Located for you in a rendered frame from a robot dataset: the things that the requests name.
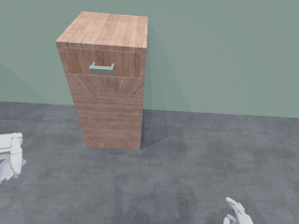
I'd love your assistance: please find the right robot hand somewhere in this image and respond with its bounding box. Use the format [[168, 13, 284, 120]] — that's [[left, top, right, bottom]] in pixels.
[[223, 197, 253, 224]]

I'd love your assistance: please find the drawer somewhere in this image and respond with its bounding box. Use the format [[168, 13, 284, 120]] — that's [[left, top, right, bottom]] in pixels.
[[63, 47, 142, 78]]

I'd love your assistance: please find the cabinet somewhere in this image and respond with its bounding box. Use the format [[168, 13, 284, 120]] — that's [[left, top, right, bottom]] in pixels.
[[55, 11, 148, 150]]

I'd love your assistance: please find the left robot hand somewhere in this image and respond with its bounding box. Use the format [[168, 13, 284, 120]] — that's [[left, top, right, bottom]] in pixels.
[[0, 133, 26, 184]]

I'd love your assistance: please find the handle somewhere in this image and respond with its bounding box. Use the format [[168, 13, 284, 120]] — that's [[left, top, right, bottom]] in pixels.
[[89, 62, 114, 75]]

